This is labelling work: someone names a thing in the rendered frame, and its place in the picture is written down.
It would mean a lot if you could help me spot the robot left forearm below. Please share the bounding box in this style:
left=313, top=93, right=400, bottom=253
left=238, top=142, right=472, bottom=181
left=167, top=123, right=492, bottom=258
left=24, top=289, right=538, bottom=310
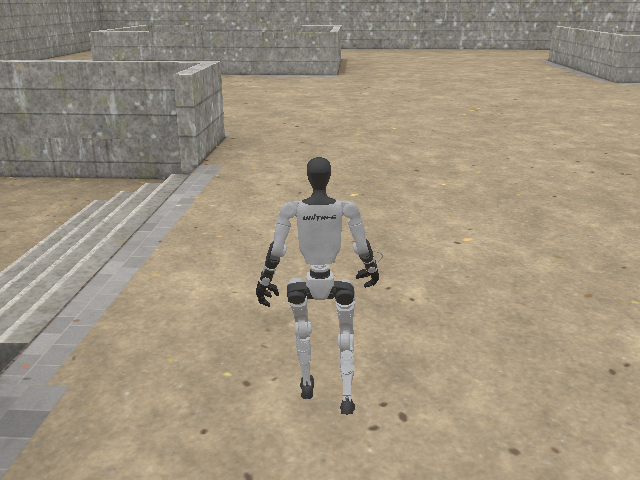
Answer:
left=259, top=241, right=280, bottom=286

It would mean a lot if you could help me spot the left robot upper arm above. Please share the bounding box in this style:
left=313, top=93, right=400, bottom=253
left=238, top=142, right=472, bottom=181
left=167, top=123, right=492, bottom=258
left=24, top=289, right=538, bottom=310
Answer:
left=271, top=201, right=299, bottom=257

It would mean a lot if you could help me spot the robot right forearm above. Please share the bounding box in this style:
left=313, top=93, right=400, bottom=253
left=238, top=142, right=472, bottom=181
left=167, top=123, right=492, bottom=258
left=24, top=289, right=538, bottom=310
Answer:
left=359, top=239, right=378, bottom=273

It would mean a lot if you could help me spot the robot head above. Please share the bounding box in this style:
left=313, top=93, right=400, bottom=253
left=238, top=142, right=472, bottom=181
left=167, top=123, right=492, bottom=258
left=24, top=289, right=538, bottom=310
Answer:
left=302, top=157, right=336, bottom=205

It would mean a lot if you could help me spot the left robot hand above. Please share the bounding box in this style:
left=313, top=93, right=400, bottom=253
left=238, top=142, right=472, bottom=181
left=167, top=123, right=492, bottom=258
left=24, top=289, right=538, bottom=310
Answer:
left=256, top=281, right=279, bottom=307

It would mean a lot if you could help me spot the right robot hand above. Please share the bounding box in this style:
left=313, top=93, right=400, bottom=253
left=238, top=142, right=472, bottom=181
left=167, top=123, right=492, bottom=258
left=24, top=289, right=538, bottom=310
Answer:
left=356, top=269, right=379, bottom=288

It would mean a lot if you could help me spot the right robot upper arm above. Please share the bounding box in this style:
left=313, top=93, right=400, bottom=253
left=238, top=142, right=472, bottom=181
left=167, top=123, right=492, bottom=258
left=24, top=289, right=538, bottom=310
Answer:
left=340, top=201, right=369, bottom=255

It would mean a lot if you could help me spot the robot right shin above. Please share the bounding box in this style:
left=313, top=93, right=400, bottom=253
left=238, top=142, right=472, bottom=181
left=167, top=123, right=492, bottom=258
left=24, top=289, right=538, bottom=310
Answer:
left=340, top=334, right=354, bottom=402

